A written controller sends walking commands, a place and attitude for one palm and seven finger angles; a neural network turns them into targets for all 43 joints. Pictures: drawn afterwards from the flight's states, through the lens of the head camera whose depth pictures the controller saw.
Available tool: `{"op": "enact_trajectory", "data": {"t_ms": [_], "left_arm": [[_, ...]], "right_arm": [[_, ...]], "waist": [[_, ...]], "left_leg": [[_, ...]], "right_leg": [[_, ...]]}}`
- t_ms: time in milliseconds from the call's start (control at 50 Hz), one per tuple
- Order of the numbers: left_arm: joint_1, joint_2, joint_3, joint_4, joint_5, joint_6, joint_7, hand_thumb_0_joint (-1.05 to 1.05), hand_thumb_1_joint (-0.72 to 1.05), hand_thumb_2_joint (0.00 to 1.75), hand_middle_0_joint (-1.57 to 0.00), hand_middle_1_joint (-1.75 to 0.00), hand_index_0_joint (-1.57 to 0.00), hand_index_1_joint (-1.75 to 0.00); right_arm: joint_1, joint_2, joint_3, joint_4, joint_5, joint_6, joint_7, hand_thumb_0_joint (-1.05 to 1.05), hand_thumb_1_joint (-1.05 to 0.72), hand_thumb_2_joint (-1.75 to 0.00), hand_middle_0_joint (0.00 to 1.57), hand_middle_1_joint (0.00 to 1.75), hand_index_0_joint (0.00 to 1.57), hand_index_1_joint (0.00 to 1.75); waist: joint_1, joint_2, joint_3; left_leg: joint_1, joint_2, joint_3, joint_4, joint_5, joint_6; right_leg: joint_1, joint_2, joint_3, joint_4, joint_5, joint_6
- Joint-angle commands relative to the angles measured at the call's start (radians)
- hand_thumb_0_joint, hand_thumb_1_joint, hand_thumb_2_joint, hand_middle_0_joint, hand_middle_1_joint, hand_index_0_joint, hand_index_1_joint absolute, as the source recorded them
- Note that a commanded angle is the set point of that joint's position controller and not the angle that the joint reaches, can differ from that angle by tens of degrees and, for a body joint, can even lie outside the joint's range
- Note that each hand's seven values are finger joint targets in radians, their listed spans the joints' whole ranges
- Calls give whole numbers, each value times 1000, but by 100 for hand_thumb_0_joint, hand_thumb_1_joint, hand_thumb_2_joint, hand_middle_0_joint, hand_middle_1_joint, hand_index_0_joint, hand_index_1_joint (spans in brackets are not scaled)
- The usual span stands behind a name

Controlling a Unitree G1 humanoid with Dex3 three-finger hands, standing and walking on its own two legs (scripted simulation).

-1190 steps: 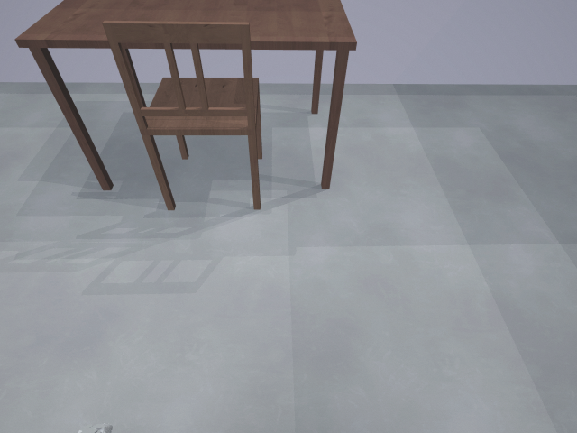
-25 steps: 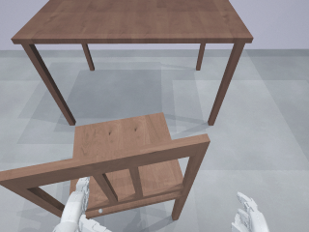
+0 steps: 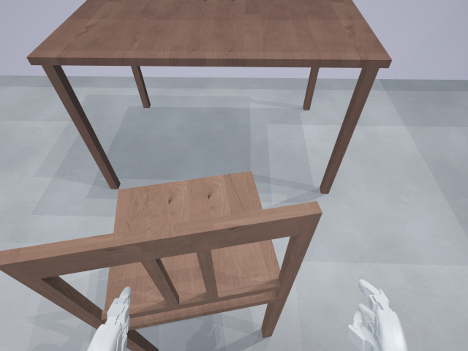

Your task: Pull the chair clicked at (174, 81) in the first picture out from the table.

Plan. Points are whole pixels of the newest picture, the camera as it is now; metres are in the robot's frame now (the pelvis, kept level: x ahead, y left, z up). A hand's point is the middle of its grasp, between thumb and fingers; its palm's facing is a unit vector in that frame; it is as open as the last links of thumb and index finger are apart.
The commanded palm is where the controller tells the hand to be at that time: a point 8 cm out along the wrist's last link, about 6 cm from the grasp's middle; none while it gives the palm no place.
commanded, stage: draw the hand back to the body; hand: left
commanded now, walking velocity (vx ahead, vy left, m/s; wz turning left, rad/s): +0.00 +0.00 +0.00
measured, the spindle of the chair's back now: (163, 282) +0.26 +0.15 -0.06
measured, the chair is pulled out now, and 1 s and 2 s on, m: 0.58 0.58 0.57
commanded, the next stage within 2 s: step back with the hand held close in 1.62 s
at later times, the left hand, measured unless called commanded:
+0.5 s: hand (120, 341) +0.15 +0.16 +0.04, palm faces -0.05 -1.00 -0.08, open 17.3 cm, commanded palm +0.12 +0.23 +0.10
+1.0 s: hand (86, 336) +0.15 +0.20 +0.06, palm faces +0.03 -0.88 -0.47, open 10.9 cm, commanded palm +0.15 +0.27 +0.19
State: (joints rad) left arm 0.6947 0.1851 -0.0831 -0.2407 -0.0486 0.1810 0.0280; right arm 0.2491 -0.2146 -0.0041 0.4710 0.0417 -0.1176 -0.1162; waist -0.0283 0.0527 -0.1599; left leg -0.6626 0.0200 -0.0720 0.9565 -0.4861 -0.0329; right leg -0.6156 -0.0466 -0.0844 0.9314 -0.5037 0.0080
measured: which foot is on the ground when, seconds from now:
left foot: down 0.00-1.00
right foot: down 0.00-1.00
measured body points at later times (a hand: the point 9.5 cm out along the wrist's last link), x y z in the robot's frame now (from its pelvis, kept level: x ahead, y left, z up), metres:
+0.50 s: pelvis -0.01 +0.00 -0.01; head +0.03 -0.01 +0.44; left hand +0.14 +0.22 +0.05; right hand +0.17 -0.23 -0.09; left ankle -0.01 +0.14 -0.69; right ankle -0.02 -0.12 -0.69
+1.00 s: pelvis +0.03 -0.02 +0.04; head +0.04 -0.04 +0.49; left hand +0.14 +0.25 +0.09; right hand +0.22 -0.23 -0.05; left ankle -0.01 +0.14 -0.69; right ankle -0.02 -0.12 -0.69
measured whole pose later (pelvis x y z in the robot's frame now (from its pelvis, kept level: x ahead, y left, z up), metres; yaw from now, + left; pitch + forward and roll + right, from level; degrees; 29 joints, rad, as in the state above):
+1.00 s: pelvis +0.03 -0.02 +0.04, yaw +0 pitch +0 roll -1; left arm 0.72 0.46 0.02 -0.39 -0.06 0.24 0.09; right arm 0.18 -0.22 0.05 0.66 0.05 -0.24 -0.13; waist 0.05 0.07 0.01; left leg -0.26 0.05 -0.07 0.65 -0.40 -0.06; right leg -0.22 -0.02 -0.10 0.62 -0.41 -0.01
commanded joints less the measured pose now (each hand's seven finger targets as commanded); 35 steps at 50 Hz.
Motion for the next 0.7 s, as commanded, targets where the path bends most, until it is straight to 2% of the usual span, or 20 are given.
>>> {"op": "enact_trajectory", "data": {"t_ms": [0, 20, 40, 100, 160, 200, 240, 280, 320, 360, 420, 460, 480, 520, 540, 560, 580, 600, 620, 680], "left_arm": [[73, 68, 45, -221, 0, -74, -4, 0, -55, 20, 0, 0, 0, 0], [86, 78, 59, -215, -2, -77, -6, 0, -55, 20, 0, 0, 0, 0], [3, 16, 74, -357, -97, -208, -23, 0, -55, 20, 0, 0, 0, 0], [61, 70, 125, -348, -111, -351, -49, 0, -55, 20, 0, 0, 0, 0], [68, 68, 148, -304, -125, -471, -88, 0, -55, 20, 0, 0, 0, 0], [72, 74, 165, -265, -136, -550, -126, 0, -55, 20, 0, 0, 0, 0], [73, 89, 189, -239, -161, -622, -185, 0, -55, 20, 0, 0, 0, 0], [71, 150, 248, -313, -188, -643, -208, 0, -55, 20, 0, 0, 0, 0], [67, 164, 275, -385, -214, -636, -205, 0, -55, 20, 0, 0, 0, 0], [62, 161, 286, -428, -234, -613, -190, 0, -55, 20, 0, 0, 0, 0], [29, 182, 319, -469, -246, -596, -155, 0, -55, 20, 0, 0, 0, 0], [11, 210, 352, -490, -252, -594, -136, 0, -48, 24, -1, -2, -1, -2], [1, 242, 382, -496, -249, -595, -125, 0, -44, 25, -1, -2, -1, -2], [12, 253, 398, -529, -246, -593, -109, 0, -37, 29, -2, -4, -2, -4], [106, 475, 457, -452, -40, -407, 19, 0, -33, 31, -3, -5, -3, -5], [64, 367, 380, -611, -37, -330, 64, 0, -30, 32, -4, -5, -4, -5], [22, 387, 401, -609, -18, -281, 101, 0, -26, 34, -4, -6, -4, -6], [44, 344, 373, -564, -8, -240, 120, 0, -22, 36, -4, -7, -4, -7], [33, 344, 375, -548, -8, -213, 131, 0, -19, 37, -5, -8, -5, -8], [-24, 395, 424, -571, -6, -181, 155, 0, -8, 43, -7, -10, -7, -10]], "right_arm": [[-77, -103, -53, -174, -3, -52, -17, 0, -90, -90, 20, 30, 20, 30], [-77, -101, -57, -171, -2, -51, -18, 0, -90, -90, 20, 30, 20, 30], [-59, -95, -59, -158, -4, -74, -19, 0, -90, -90, 20, 30, 20, 30], [-55, -90, -70, -117, 1, -104, -7, 0, -90, -90, 20, 30, 20, 30], [-78, -80, -79, -92, 7, -107, 12, 0, -90, -90, 20, 30, 20, 30], [-101, -76, -86, -76, 10, -105, 29, 0, -90, -90, 20, 30, 20, 30], [-122, -76, -90, -74, 14, -102, 46, 0, -90, -90, 20, 30, 20, 30], [-141, -81, -91, -98, 21, -104, 49, 0, -90, -90, 20, 30, 20, 30], [-138, -73, -86, -108, 32, -106, 42, 0, -90, -90, 20, 30, 20, 30], [-131, -68, -79, -108, 37, -110, 36, 0, -90, -90, 20, 30, 20, 30], [-124, -64, -69, -86, 39, -124, 25, 0, -90, -90, 20, 30, 20, 30], [-119, -61, -64, -72, 39, -135, 20, 0, -90, -90, 20, 30, 20, 30], [-124, -63, -61, -62, 39, -142, 16, 0, -90, -90, 20, 30, 20, 30], [-118, -55, -57, -52, 42, -158, 14, 0, -90, -90, 20, 30, 20, 30], [-150, -68, -32, -68, 15, -129, -5, 0, -90, -90, 20, 30, 20, 30], [-146, -54, -13, -109, 14, -126, -15, 0, -90, -90, 20, 30, 20, 30], [-148, -60, -11, -85, 13, -124, -25, 0, -90, -90, 20, 30, 20, 30], [-145, -57, -5, -69, 7, -118, -34, 0, -90, -90, 20, 30, 20, 30], [-147, -62, -2, -63, 4, -110, -38, 0, -90, -90, 20, 30, 20, 30], [-163, -71, 9, -49, -1, -114, -44, 0, -90, -90, 20, 30, 20, 30]], "waist": [[-7, -52, -72], [-5, -66, -80], [-14, -97, -74], [11, -4, -131], [12, -30, -100], [17, -20, -80], [18, -57, -96], [43, 2, -159], [43, 32, -189], [43, 24, -191], [40, 34, -166], [43, 32, -155], [51, 58, -152], [53, 92, -168], [133, 128, -202], [94, 155, -145], [92, 157, -123], [80, 144, -61], [80, 120, -32], [88, 93, -23]], "left_leg": [[67, -24, 34, -110, 269, 67], [64, -24, 33, -105, 270, 68], [55, -29, 32, -69, 296, 60], [74, -27, 36, -57, 332, 54], [34, -22, 34, -37, 317, 47], [-1, -18, 35, -20, 299, 43], [-41, -15, 34, 0, 273, 41], [-13, -17, 40, -10, 275, 46], [36, -16, 45, -34, 276, 48], [59, -13, 39, -52, 283, 49], [88, -11, 31, -81, 293, 46], [100, -9, 27, -99, 294, 44], [107, -9, 26, -107, 305, 43], [152, -10, 29, -123, 344, 42], [214, 34, 26, -168, 325, 41], [235, 22, 32, -198, 322, 43], [247, 25, 26, -214, 329, 40], [265, 25, 33, -221, 341, 41], [280, 30, 29, -239, 341, 39], [324, 31, 25, -288, 349, 38]], "right_leg": [[45, 12, -1, -143, 277, -14], [48, 13, 2, -142, 284, -13], [8, 26, -20, -122, 314, -13], [14, 25, -13, -85, 324, -23], [-23, 29, -14, -60, 308, -20], [-38, 27, -3, -46, 297, -22], [-39, 23, 9, -32, 279, -18], [15, 20, 26, -40, 274, -25], [39, 20, 26, -59, 265, -25], [51, 22, 19, -76, 268, -23], [67, 28, 7, -100, 272, -25], [82, 30, 7, -119, 270, -24], [100, 30, 11, -128, 280, -29], [128, 28, 5, -138, 321, -29], [206, -14, 51, -196, 294, -50], [213, -22, 34, -224, 313, -42], [234, -16, 24, -236, 303, -47], [215, -11, 12, -247, 318, -45], [220, -9, 2, -262, 319, -43], [293, -7, -4, -309, 338, -43]]}}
